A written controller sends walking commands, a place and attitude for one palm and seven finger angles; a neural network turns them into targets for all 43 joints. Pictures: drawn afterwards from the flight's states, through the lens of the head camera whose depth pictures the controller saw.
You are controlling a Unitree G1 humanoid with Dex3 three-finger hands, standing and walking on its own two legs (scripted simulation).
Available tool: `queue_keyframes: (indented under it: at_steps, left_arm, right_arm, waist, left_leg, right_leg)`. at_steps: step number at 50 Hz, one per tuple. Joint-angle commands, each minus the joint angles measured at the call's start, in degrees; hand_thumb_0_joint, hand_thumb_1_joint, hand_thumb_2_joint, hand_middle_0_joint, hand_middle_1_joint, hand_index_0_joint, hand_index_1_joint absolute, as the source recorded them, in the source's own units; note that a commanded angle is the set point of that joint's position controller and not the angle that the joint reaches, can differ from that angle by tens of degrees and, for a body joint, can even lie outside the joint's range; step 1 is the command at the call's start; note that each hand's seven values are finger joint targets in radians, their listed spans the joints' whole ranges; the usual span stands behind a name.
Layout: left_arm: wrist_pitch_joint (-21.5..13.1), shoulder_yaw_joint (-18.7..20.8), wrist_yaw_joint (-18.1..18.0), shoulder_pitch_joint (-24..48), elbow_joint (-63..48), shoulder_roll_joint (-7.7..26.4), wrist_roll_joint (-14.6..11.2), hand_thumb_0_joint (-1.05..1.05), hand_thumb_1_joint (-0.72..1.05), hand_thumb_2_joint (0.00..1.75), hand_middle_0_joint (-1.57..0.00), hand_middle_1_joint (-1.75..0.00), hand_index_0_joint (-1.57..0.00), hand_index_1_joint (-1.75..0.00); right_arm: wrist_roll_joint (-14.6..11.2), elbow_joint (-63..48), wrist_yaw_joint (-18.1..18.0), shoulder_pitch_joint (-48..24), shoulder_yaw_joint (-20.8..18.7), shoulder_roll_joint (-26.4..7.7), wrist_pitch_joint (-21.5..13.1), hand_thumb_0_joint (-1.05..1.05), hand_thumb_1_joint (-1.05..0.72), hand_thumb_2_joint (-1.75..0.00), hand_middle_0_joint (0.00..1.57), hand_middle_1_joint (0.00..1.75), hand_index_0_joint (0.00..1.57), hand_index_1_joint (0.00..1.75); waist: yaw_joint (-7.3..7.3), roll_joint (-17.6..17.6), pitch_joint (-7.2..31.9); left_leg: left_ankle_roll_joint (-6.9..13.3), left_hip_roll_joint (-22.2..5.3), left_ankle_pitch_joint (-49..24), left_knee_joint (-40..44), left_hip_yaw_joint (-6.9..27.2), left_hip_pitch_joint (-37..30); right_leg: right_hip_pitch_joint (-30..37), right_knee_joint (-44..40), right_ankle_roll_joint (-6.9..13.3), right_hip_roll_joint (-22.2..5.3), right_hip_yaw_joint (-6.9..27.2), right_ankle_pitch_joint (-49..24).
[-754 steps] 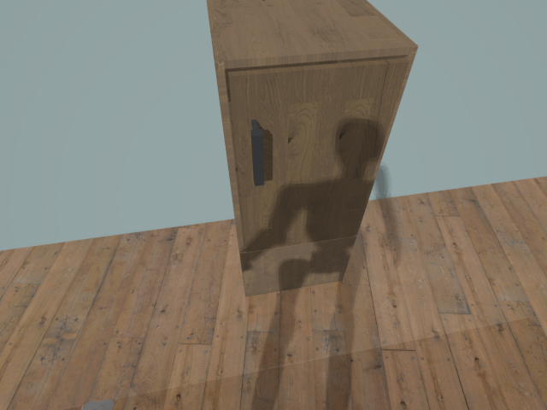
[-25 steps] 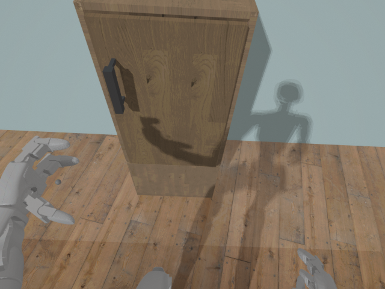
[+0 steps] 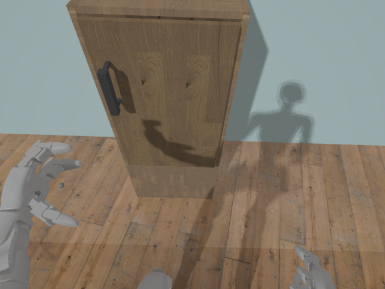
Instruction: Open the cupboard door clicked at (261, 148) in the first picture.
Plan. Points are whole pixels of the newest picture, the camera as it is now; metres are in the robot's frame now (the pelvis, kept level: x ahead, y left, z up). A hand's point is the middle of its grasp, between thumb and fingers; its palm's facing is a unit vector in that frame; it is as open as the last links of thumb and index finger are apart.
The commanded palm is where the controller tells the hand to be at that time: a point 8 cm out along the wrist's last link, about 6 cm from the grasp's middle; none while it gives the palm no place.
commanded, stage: move the hooked fingers beside the handle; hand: left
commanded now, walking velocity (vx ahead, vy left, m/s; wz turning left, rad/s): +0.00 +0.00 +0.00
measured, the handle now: (111, 89) +0.59 +0.26 +0.06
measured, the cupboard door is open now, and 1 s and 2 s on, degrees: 0 0 0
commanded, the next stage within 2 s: none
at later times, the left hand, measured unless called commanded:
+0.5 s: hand (70, 150) +0.37 +0.29 +0.07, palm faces +0.03 -1.00 -0.01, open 14.0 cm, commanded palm +0.35 +0.34 +0.07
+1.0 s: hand (77, 125) +0.44 +0.30 +0.07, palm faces +0.03 -1.00 +0.00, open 14.0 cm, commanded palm +0.43 +0.35 +0.06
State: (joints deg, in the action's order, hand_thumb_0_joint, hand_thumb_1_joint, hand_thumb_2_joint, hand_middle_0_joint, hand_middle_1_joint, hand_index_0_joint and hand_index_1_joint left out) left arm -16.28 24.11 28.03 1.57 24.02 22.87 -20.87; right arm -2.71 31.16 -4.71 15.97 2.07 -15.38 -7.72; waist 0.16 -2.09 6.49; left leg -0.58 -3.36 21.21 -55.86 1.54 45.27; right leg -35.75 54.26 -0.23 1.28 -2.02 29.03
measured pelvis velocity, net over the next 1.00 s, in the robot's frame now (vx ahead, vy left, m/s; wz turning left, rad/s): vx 0.00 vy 0.01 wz -0.04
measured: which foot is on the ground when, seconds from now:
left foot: down 0.00-1.00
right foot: down 0.00-1.00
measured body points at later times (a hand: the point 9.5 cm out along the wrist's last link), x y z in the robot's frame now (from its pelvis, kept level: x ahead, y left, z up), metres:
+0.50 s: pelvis +0.00 +0.01 -0.01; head +0.07 +0.03 +0.43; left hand +0.36 +0.34 +0.07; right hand +0.09 -0.26 -0.11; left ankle +0.06 +0.12 -0.68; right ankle -0.02 -0.13 -0.68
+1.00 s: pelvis +0.00 +0.01 -0.02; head +0.10 +0.04 +0.42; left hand +0.43 +0.35 +0.07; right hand +0.05 -0.26 -0.12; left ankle +0.06 +0.12 -0.68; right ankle -0.02 -0.13 -0.68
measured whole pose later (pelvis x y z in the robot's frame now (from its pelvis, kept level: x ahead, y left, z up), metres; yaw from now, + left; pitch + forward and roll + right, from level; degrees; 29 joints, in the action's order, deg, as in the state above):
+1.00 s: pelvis +0.00 +0.01 -0.02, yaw -2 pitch +18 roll -4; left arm -20.9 30.5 29.6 39.6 62.7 36.8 -11.0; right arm -1.5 34.8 -3.3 20.0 1.9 -16.2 0.5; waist 5.6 -0.8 6.9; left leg 0.5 -4.4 23.0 -62.1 1.1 57.6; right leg -47.7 59.2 -1.2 2.2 -1.1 29.8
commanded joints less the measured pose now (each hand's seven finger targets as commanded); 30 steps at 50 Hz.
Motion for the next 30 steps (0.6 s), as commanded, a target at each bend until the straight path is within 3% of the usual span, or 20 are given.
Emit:
queue_keyframes:
  at_steps: [1,2,4,6,9,11,14,16,18,19,20,24,26,28,30]
  left_arm:
    - [-4.6,5.7,-0.4,17.4,-10.0,16.7,-1.0,0.00,-0.50,0.30,-0.30,-1.20,-0.30,-1.20]
    - [-4.5,6.1,-0.3,18.7,-7.4,17.0,-0.8,0.00,-0.50,0.30,-0.30,-1.20,-0.30,-1.20]
    - [-4.5,4.8,0.2,22.5,-4.8,16.7,-0.1,0.00,-0.50,0.30,-0.30,-1.20,-0.30,-1.20]
    - [-4.7,5.8,0.7,27.1,-2.6,19.4,0.3,0.00,-0.50,0.30,-0.30,-1.20,-0.30,-1.20]
    - [-4.9,3.9,1.5,31.0,-0.3,18.5,1.2,0.00,-0.50,0.30,-0.30,-1.20,-0.30,-1.20]
    - [-4.8,6.2,1.7,31.5,3.4,21.2,1.1,0.00,-0.50,0.30,-0.30,-1.20,-0.30,-1.20]
    - [-4.5,6.1,2.1,32.5,5.8,21.6,1.9,0.00,-0.50,0.30,-0.30,-1.20,-0.30,-1.20]
    - [-4.3,7.1,2.1,33.1,8.0,22.7,1.9,0.00,-0.50,0.30,-0.30,-1.20,-0.30,-1.20]
    - [-4.3,7.8,1.8,34.5,8.9,23.8,2.5,0.00,-0.50,0.30,-0.30,-1.20,-0.30,-1.20]
    - [-4.6,7.3,1.7,36.1,8.9,23.7,2.8,0.00,-0.50,0.30,-0.30,-1.20,-0.30,-1.20]
    - [-4.7,7.7,1.6,36.1,9.0,24.3,3.1,0.00,-0.50,0.30,-0.30,-1.20,-0.30,-1.20]
    - [-5.6,6.7,1.3,42.3,13.0,24.3,4.0,0.00,-0.50,0.30,-0.30,-1.20,-0.30,-1.20]
    - [-6.4,7.5,1.4,44.0,13.1,25.6,4.2,0.00,-0.50,0.30,-0.30,-1.20,-0.30,-1.20]
    - [-6.9,6.8,1.4,46.9,13.3,25.8,5.1,0.00,-0.50,0.30,-0.30,-1.20,-0.30,-1.20]
    - [-7.1,8.5,1.2,45.8,14.0,27.6,5.4,0.00,-0.50,0.30,-0.30,-1.20,-0.30,-1.20]
  right_arm:
    - [0.2,-6.7,-1.3,-1.1,-3.8,-8.8,-2.9,0.00,-0.90,-0.90,0.20,0.30,0.20,0.30]
    - [0.2,-6.3,-1.4,-1.1,-3.8,-8.8,-2.7,0.00,-0.90,-0.90,0.20,0.30,0.20,0.30]
    - [0.2,-5.8,-1.6,-1.0,-3.6,-8.9,-2.6,0.00,-0.90,-0.90,0.20,0.30,0.20,0.30]
    - [0.3,-5.0,-1.9,-0.5,-3.5,-9.2,-2.4,0.00,-0.90,-0.90,0.20,0.30,0.20,0.30]
    - [0.3,-4.7,-1.9,-0.2,-3.6,-9.1,-2.4,0.00,-0.90,-0.90,0.20,0.30,0.20,0.30]
    - [0.4,-4.1,-2.0,0.7,-3.7,-9.6,-1.9,0.00,-0.90,-0.90,0.20,0.30,0.20,0.30]
    - [0.3,-4.5,-1.3,1.2,-3.8,-9.6,-1.2,0.00,-0.90,-0.90,0.20,0.30,0.20,0.30]
    - [0.4,-4.5,-1.2,2.0,-4.0,-9.9,-0.7,0.00,-0.90,-0.90,0.20,0.30,0.20,0.30]
    - [0.5,-4.5,-0.9,2.6,-4.1,-9.9,-0.2,0.00,-0.90,-0.90,0.20,0.30,0.20,0.30]
    - [0.4,-4.3,-0.8,3.0,-4.3,-10.0,0.1,0.00,-0.90,-0.90,0.20,0.30,0.20,0.30]
    - [0.5,-4.3,-0.6,3.5,-4.3,-10.1,0.3,0.00,-0.90,-0.90,0.20,0.30,0.20,0.30]
    - [0.6,-3.2,-0.5,4.7,-4.5,-10.5,1.2,0.00,-0.90,-0.90,0.20,0.30,0.20,0.30]
    - [0.8,-3.0,-0.5,5.5,-4.6,-10.7,1.5,0.00,-0.90,-0.90,0.20,0.30,0.20,0.30]
    - [0.8,-2.3,-0.4,5.9,-4.8,-10.8,1.9,0.00,-0.90,-0.90,0.20,0.30,0.20,0.30]
    - [0.9,-2.1,-0.3,6.8,-5.0,-11.0,2.4,0.00,-0.90,-0.90,0.20,0.30,0.20,0.30]
  waist:
    - [1.35,-2.4,11.5]
    - [1.67,-1.0,11.1]
    - [1.91,-2.7,10.9]
    - [1.99,-3.0,11.7]
    - [2.07,-5.2,14.2]
    - [1.59,-2.7,14.8]
    - [1.24,-4.5,15.9]
    - [1.25,-2.3,16.0]
    - [1.18,-3.0,17.1]
    - [1.81,-3.7,17.0]
    - [1.35,-5.3,17.6]
    - [3.24,-3.8,16.3]
    - [2.81,-4.7,18.7]
    - [3.46,-6.8,19.9]
    - [2.83,-7.1,21.9]
  left_leg:
    - [2.4,2.9,-6.8,6.4,-0.3,-15.5]
    - [2.4,2.8,-6.0,6.1,-0.4,-14.8]
    - [2.4,2.8,-4.9,6.1,-0.3,-14.5]
    - [2.4,2.7,-4.7,5.4,-0.1,-13.9]
    - [2.3,2.5,-5.3,5.4,0.2,-16.0]
    - [2.4,2.5,-6.3,4.7,0.2,-14.4]
    - [2.3,2.5,-7.4,4.8,0.1,-14.8]
    - [2.5,2.5,-8.0,4.4,0.1,-13.7]
    - [2.4,2.4,-9.0,4.2,0.0,-13.8]
    - [2.5,2.3,-9.4,4.2,0.0,-14.5]
    - [2.3,2.2,-9.5,4.4,0.3,-15.1]
    - [2.4,1.8,-7.1,4.0,0.7,-14.0]
    - [2.4,1.9,-8.4,3.6,1.0,-15.2]
    - [2.1,1.5,-9.1,3.8,1.6,-17.6]
    - [2.0,1.3,-11.2,3.8,1.9,-19.2]
  right_leg:
    - [-3.6,-9.1,1.0,1.9,0.8,-11.4]
    - [-4.2,-9.4,0.7,1.8,1.1,-10.8]
    - [-5.0,-9.2,0.9,1.6,1.2,-9.4]
    - [-4.8,-9.0,1.2,1.6,1.6,-8.5]
    - [-5.9,-8.4,1.3,1.6,1.2,-9.1]
    - [-4.8,-8.0,1.5,1.8,1.3,-9.9]
    - [-5.5,-7.1,1.4,1.7,0.8,-11.4]
    - [-5.3,-6.8,1.5,2.0,0.7,-12.0]
    - [-5.4,-6.3,1.4,1.9,0.6,-13.3]
    - [-6.3,-6.2,1.4,2.0,0.4,-13.7]
    - [-6.8,-5.9,1.6,2.0,0.2,-13.2]
    - [-9.9,-5.8,1.3,2.2,-0.1,-10.5]
    - [-9.8,-5.1,1.7,2.4,-0.1,-11.1]
    - [-11.5,-4.9,1.7,2.3,-0.4,-11.0]
    - [-11.2,-4.6,1.9,2.4,-0.7,-12.0]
